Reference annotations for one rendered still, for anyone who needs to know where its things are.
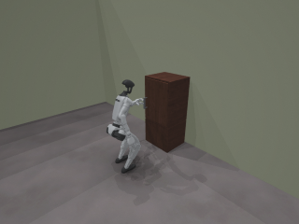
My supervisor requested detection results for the right robot hand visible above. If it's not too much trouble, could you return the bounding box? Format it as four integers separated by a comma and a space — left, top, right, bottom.
127, 136, 136, 152

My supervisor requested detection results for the cupboard door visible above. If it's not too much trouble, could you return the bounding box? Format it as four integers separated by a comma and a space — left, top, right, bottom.
145, 77, 169, 127

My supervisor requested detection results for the right robot shin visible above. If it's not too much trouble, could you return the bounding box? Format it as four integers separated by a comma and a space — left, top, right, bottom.
124, 144, 141, 169

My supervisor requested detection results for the robot right upper arm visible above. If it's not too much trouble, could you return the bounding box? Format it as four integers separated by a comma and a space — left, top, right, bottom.
118, 97, 133, 120

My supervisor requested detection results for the left robot hand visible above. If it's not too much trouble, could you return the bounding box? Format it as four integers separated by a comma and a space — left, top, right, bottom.
135, 98, 144, 105

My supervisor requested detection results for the left robot foot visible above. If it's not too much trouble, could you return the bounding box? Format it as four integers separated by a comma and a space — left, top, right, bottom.
115, 155, 128, 163

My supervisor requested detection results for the handle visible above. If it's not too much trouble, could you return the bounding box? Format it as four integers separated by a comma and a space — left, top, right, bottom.
143, 97, 148, 109

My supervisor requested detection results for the right robot forearm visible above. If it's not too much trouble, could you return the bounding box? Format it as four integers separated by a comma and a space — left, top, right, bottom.
121, 114, 132, 138

